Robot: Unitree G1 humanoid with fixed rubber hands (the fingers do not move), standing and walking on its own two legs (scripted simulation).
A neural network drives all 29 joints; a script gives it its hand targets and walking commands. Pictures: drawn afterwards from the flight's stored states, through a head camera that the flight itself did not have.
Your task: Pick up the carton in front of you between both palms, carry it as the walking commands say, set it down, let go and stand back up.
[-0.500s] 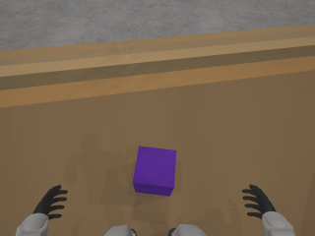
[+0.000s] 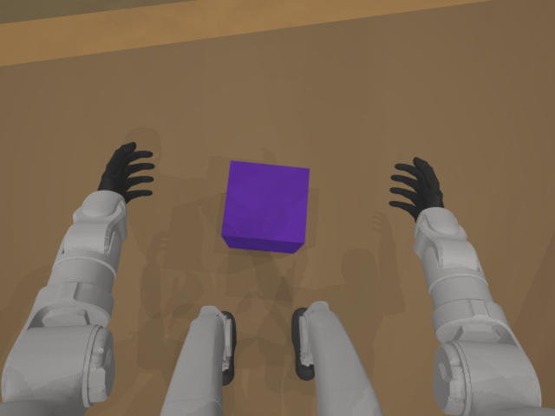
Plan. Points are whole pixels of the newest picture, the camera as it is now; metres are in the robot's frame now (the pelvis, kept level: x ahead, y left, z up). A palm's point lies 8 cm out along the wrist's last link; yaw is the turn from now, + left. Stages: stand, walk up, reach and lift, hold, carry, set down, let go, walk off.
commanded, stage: reach and lift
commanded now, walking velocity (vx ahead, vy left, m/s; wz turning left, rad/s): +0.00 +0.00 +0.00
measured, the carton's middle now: (265, 212) +0.49 -0.02 -0.56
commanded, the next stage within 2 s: none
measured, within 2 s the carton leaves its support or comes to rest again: neither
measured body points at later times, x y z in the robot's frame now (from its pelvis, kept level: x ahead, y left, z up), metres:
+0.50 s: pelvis -0.01 +0.01 -0.06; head +0.32 +0.01 +0.26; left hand +0.54 +0.17 -0.18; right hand +0.49 -0.21 -0.18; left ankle +0.07 +0.12 -0.65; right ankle +0.07 -0.13 -0.65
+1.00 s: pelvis -0.05 +0.00 -0.26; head +0.31 +0.00 +0.01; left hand +0.52 +0.17 -0.42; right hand +0.48 -0.21 -0.42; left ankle +0.06 +0.12 -0.65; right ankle +0.06 -0.13 -0.65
